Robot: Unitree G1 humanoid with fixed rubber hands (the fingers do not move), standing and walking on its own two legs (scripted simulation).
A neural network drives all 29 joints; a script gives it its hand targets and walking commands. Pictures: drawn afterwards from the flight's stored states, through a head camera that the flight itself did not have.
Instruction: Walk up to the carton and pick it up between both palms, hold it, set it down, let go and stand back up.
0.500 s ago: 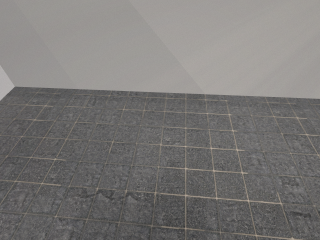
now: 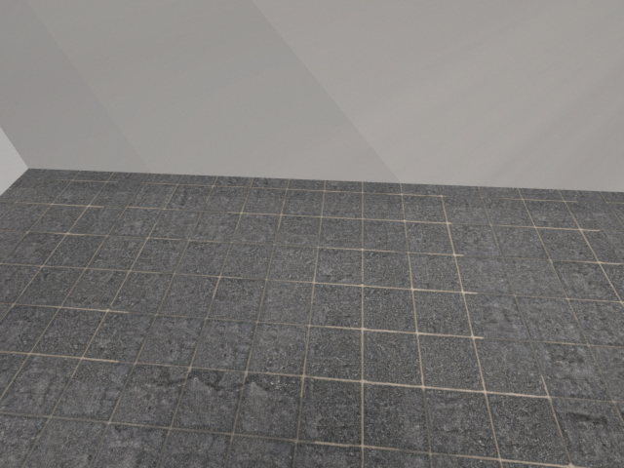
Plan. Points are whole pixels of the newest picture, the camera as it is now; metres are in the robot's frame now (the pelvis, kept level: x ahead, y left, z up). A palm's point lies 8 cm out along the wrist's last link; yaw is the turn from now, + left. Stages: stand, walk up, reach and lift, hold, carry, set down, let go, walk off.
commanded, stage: stand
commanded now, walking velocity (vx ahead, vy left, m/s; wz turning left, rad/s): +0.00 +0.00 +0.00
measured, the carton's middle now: out of the picture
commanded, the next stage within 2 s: none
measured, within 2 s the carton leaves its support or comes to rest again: neither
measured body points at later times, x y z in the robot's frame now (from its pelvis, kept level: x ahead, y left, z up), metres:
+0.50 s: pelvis +0.01 +0.00 +0.00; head +0.02 +0.00 +0.45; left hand -0.02 +0.20 -0.16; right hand -0.02 -0.20 -0.16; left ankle +0.01 +0.12 -0.74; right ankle +0.01 -0.12 -0.74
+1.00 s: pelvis +0.01 +0.00 +0.00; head +0.02 +0.00 +0.45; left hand -0.02 +0.20 -0.16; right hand -0.02 -0.20 -0.16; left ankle +0.01 +0.12 -0.74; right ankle +0.01 -0.12 -0.74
